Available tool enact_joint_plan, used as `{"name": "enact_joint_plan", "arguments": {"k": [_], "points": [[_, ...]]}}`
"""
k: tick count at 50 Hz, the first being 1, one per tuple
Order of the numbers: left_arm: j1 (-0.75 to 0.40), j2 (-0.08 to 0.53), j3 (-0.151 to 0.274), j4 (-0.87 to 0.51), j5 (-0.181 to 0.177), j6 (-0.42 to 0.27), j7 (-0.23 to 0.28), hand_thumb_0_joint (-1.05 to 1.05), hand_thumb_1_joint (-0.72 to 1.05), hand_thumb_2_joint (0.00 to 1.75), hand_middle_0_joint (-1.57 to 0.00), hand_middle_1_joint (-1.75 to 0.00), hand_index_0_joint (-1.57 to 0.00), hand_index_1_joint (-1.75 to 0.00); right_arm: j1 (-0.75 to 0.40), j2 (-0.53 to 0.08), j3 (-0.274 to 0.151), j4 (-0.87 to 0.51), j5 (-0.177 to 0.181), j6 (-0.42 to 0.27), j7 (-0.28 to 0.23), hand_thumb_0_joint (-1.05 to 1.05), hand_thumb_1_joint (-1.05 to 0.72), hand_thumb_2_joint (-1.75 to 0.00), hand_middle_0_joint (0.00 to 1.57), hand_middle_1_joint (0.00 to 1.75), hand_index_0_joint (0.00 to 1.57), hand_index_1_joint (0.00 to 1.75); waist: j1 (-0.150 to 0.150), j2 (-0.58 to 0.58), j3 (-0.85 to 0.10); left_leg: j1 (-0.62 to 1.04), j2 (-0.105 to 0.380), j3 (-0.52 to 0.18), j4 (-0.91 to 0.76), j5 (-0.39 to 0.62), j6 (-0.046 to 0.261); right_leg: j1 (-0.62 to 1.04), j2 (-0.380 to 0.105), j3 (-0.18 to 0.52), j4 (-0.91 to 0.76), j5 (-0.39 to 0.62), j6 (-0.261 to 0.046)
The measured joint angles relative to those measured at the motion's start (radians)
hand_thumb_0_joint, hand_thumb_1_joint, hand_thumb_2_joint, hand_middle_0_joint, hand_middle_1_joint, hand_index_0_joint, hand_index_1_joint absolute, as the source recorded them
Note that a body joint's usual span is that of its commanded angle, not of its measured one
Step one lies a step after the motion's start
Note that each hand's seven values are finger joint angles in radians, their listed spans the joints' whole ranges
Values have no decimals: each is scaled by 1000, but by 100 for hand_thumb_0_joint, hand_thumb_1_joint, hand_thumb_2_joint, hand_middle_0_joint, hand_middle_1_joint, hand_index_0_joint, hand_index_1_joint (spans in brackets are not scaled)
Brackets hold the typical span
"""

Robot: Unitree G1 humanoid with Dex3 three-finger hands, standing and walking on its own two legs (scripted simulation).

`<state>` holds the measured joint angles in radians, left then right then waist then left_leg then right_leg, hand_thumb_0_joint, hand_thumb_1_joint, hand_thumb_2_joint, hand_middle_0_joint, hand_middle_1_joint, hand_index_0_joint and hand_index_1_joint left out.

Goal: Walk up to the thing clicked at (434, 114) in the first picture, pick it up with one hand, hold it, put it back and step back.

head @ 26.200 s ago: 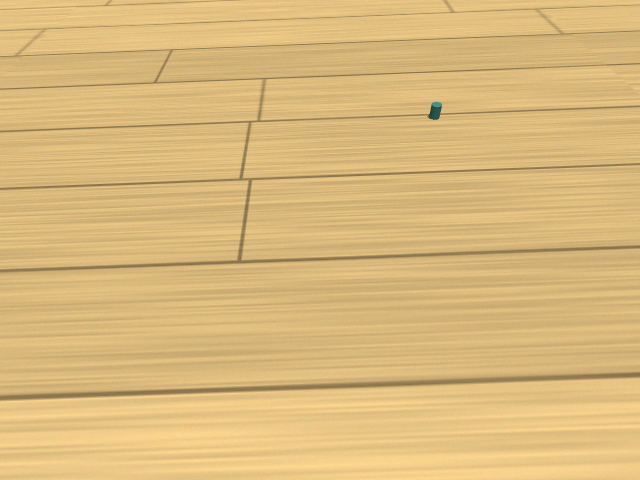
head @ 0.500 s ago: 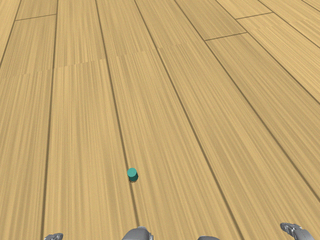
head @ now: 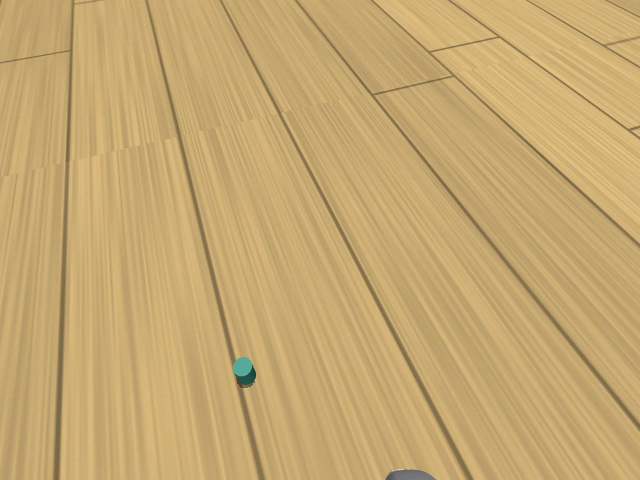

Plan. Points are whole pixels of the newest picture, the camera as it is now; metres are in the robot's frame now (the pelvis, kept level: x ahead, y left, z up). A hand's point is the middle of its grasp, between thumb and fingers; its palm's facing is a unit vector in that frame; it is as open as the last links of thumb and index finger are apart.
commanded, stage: walk up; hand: left
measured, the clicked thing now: (244, 371) +0.51 +0.24 -0.72
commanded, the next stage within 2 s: stand in 1.06 s
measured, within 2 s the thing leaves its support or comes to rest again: neither
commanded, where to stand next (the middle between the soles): +0.13 +0.00 m, yaw +1 degrees
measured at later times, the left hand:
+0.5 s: hand out of the picture +0.07 +0.26 -0.14, palm faces +0.02 -0.93 -0.36, open 7.4 cm
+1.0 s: hand out of the picture +0.11 +0.25 -0.13, palm faces +0.03 -0.95 -0.32, open 7.4 cm
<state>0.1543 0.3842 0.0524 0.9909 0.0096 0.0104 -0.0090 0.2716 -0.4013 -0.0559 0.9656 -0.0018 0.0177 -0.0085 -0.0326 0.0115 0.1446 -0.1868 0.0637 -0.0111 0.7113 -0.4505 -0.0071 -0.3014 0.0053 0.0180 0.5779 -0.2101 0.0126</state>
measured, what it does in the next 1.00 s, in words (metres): stands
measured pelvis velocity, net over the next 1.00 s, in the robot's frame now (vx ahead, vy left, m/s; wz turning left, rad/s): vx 0.01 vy -0.01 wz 0.02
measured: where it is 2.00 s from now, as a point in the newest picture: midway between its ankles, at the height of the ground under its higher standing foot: outside the picture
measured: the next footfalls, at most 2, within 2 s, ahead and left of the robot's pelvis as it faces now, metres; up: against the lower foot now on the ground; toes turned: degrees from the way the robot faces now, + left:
none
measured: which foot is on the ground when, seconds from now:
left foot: down 0.00-1.00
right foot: down 0.00-1.00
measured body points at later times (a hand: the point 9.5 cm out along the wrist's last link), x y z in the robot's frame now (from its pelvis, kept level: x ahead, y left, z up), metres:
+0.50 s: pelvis -0.01 -0.01 +0.01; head +0.01 -0.01 +0.46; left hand +0.07 +0.31 -0.12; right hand +0.10 -0.32 -0.11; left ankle -0.01 +0.14 -0.72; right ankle +0.01 -0.12 -0.72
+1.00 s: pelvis +0.01 -0.01 +0.02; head +0.01 +0.00 +0.47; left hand +0.10 +0.30 -0.11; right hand +0.09 -0.32 -0.10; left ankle -0.01 +0.14 -0.72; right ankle +0.01 -0.12 -0.72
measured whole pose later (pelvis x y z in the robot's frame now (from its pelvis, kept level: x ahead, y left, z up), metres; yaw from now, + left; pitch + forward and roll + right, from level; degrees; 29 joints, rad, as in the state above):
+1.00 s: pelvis +0.01 -0.01 +0.02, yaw +1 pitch -2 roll +0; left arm 0.08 0.36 0.04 1.06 0.01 0.02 -0.03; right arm 0.15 -0.37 -0.01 1.06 -0.01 -0.04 -0.01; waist 0.00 -0.02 0.04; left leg -0.11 0.04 -0.03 0.40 -0.25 -0.04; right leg -0.14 0.01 0.01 0.42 -0.24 -0.01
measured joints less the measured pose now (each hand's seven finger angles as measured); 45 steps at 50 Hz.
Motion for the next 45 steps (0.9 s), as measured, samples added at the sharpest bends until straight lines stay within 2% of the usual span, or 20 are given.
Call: {"name": "enact_joint_plan", "arguments": {"k": [2, 4, 7, 9, 10, 12, 14, 16, 17, 18, 20, 23, 26, 33, 45], "points": [[-14, -20, -14, -8, 1, -8, 2, 0, 91, 90, -20, -30, -20, -30, -29, 1, 6, -2, 6, 12, -5, 1, -90, -90, 20, 30, 20, 30, 8, 9, -1, -46, -35, -33, 93, -90, 12, -9, -8, 4, 11, -12, -2], [-28, -37, -28, -18, 4, -12, 4, 0, 91, 90, -20, -30, -20, -30, -54, 2, 12, -3, 11, 14, -3, 1, -90, -90, 20, 30, 20, 30, 14, 17, -10, -75, -52, -43, 123, -112, 18, -12, -19, 4, 6, -11, 0], [-55, -47, -38, -31, 7, -12, 7, 0, 90, 90, -20, -30, -20, -31, -84, 8, 18, -1, 7, 5, 7, 1, -90, -90, 20, 30, 20, 30, 17, 17, -25, -79, -49, -27, 33, -45, 19, -30, -36, -1, 18, -15, 8], [-76, -43, -38, -39, 0, -5, 8, 0, 90, 90, -20, -30, -20, -31, -100, 12, 18, 3, -1, -4, 11, 1, -90, -90, 20, 30, 20, 30, 18, 9, -30, -59, -51, -18, -70, 90, 9, -52, -47, -1, 54, -29, 18], [-87, -38, -34, -41, -6, 0, 10, 0, 90, 90, -20, -30, -20, -31, -110, 19, 17, 8, -7, -5, 11, 1, -90, -90, 20, 30, 20, 30, 23, -7, -26, -59, -62, -10, -75, 114, 1, -62, -58, 9, 70, -35, 22], [-103, -26, -27, -41, -13, 13, 14, 0, 90, 90, -20, -30, -20, -31, -125, 29, 20, 12, -9, -4, 18, 1, -90, -90, 20, 30, 20, 30, 29, -23, -24, -66, -66, -3, -68, 106, -4, -78, -51, 26, 103, -83, -4], [-112, -12, -17, -37, -15, 23, 17, 0, 90, 90, -20, -30, -20, -31, -137, 36, 21, 15, -11, -3, 21, 1, -90, -90, 20, 30, 20, 30, 28, -21, -21, -74, -53, -14, -60, 101, -4, -85, -17, 31, 182, -188, -27], [-110, 4, -7, -33, -14, 26, 16, 0, 90, 90, -20, -30, -20, -31, -141, 40, 23, 13, -15, -8, 17, 1, -90, -90, 20, 30, 21, 30, 34, -23, -26, -83, -43, -18, -60, 103, -9, -68, 5, 21, 208, -229, -44], [-105, 10, -3, -30, -12, 24, 14, 0, 90, 90, -20, -30, -20, -30, -142, 39, 25, 13, -16, -12, 15, 1, -90, -90, 20, 30, 21, 30, 39, -25, -30, -87, -41, -18, -59, 103, -14, -39, 5, 8, 161, -212, -50], [-95, 15, 0, -26, -8, 18, 11, 0, 91, 90, -20, -30, -20, -30, -143, 36, 26, 13, -16, -15, 14, 1, -90, -90, 21, 30, 21, 30, 47, -28, -35, -91, -38, -13, -52, 99, -20, -6, 3, 1, 91, -149, -52], [-80, 6, 3, -9, 6, 10, 7, 0, 91, 90, -20, -30, -20, -30, -155, 23, 26, 13, -10, -18, 8, 1, -90, -90, 20, 30, 21, 30, 46, 0, -27, -87, -16, -25, -41, 93, -25, 20, 22, -14, 52, -92, -37], [-44, 1, -8, 10, 12, 14, -8, 0, 91, 90, -20, -30, -20, -30, -146, 20, 26, 20, -8, -30, 3, 1, -90, -90, 20, 30, 20, 30, 44, -10, -45, -57, -34, -25, -96, 113, -5, 30, 6, -13, 45, -102, -33], [-19, -14, -18, 30, 11, 22, -19, 0, 91, 90, -20, -30, -20, -30, -125, 16, 26, 37, -14, -45, 7, 1, -90, -90, 20, 30, 20, 30, 47, -21, -69, -18, -48, -19, -175, 152, -24, 48, -11, -7, 15, -95, -26], [-4, -33, -22, 56, 5, 12, -27, 0, 90, 90, -20, -30, -20, -30, -101, 13, 38, 74, -11, -51, 5, 1, -90, -90, 20, 30, 20, 30, 51, -22, -87, 27, -33, -25, -247, 179, -33, 103, 2, -16, -76, -60, -31], [-54, -26, -14, 66, -2, 12, -20, 0, 91, 90, -20, -30, -20, -30, -111, 29, 43, 93, -7, -51, -3, 1, -90, -90, 20, 30, 20, 30, 37, -29, -103, 67, -25, -22, -294, 193, -34, 150, 9, -14, -141, -35, -28]]}}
